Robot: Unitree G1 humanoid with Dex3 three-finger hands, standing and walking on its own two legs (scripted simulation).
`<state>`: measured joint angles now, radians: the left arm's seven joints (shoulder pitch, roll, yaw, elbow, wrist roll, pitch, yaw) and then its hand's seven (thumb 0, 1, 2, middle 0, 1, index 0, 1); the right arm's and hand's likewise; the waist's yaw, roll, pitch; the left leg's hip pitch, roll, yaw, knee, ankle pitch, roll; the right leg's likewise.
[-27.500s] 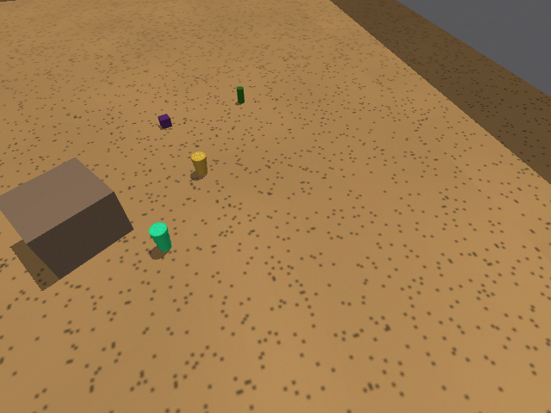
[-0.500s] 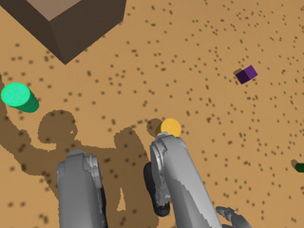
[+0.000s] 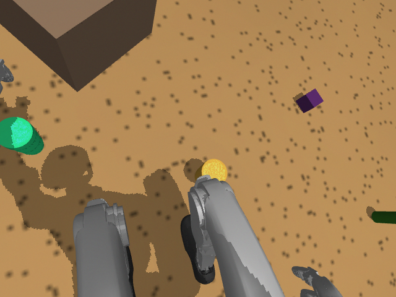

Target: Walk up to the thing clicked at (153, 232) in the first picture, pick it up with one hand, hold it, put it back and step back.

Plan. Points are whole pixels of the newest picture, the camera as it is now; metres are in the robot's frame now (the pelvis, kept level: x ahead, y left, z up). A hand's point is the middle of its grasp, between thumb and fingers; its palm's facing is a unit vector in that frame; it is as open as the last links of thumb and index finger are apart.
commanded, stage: withdraw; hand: left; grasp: from above
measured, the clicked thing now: (24, 139) +0.51 +0.32 -0.35
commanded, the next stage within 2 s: none
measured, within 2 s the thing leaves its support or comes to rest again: neither
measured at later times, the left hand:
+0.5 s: hand out of the picture +0.49 +0.36 -0.02, palm faces -0.45 -0.08 -0.89, open 13.7 cm
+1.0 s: hand out of the picture +0.48 +0.33 -0.17, palm faces -0.37 -0.06 -0.93, open 13.4 cm
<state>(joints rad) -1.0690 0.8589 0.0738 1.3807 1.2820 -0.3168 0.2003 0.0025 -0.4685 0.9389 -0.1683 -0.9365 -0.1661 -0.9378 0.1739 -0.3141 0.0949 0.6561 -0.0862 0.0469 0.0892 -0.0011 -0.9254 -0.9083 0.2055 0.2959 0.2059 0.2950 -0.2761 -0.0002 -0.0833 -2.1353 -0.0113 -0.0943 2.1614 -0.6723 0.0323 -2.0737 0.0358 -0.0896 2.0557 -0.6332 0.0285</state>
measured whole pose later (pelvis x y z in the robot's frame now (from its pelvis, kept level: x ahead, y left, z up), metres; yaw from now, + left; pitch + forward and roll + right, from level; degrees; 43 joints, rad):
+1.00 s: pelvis -0.01 +0.00 -0.03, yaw +0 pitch +36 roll -8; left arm -1.04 0.89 0.18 1.40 1.31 -0.27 0.34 0.00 -0.40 0.88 -0.23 -0.86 -0.23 -0.86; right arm 0.16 -0.25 0.09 0.67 -0.11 0.03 0.10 0.00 -0.92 -0.91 0.21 0.30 0.21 0.29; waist -0.27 -0.01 -0.03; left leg -2.24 -0.01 -0.08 2.24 -0.64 0.04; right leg -2.18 0.04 -0.08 2.14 -0.60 0.04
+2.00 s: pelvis -0.01 +0.00 -0.02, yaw +0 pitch +37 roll -9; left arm -1.11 0.89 0.07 1.34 1.23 -0.18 0.18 0.00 -0.50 0.96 -0.13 -0.96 -0.13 -0.96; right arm 0.19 -0.24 0.08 0.69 -0.07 0.03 0.09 0.00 -0.93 -0.91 0.21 0.30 0.21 0.29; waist -0.26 0.01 -0.12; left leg -2.19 -0.02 -0.08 2.21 -0.66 0.04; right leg -2.13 0.03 -0.08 2.11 -0.63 0.04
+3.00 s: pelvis +0.00 +0.00 -0.01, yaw +1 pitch +37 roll -8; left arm -1.08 0.96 0.07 1.31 1.15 -0.30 -0.04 0.00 -0.49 0.95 -0.12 -0.97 -0.13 -0.96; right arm 0.22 -0.29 0.09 0.67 -0.08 0.06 0.06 0.00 -0.92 -0.90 0.21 0.30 0.21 0.29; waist -0.23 0.01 -0.06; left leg -2.15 -0.01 -0.08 2.18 -0.68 0.03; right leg -2.09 0.03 -0.08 2.09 -0.64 0.03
